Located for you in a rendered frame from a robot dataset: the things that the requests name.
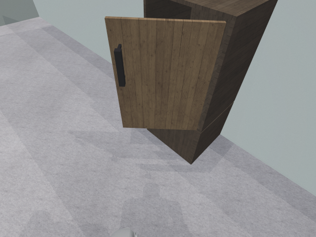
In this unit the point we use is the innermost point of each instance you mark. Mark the cupboard door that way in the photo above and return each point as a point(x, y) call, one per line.
point(168, 65)

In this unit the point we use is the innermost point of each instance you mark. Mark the handle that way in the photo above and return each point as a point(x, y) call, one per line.
point(119, 65)

